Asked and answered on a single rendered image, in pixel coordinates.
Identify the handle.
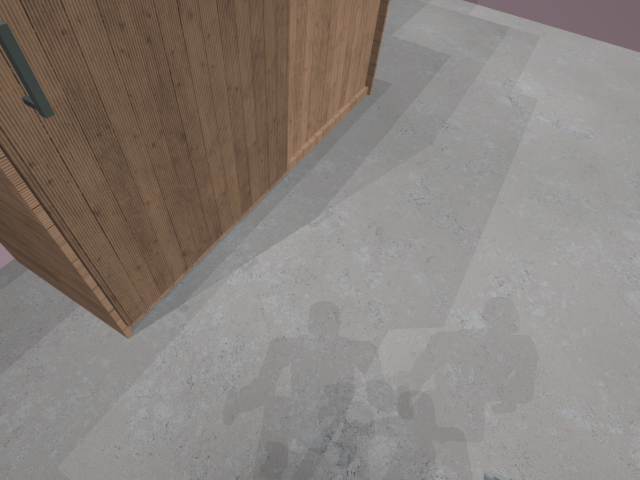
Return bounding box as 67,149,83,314
0,20,55,119

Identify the wardrobe door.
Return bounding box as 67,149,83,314
288,0,380,159
0,0,290,327

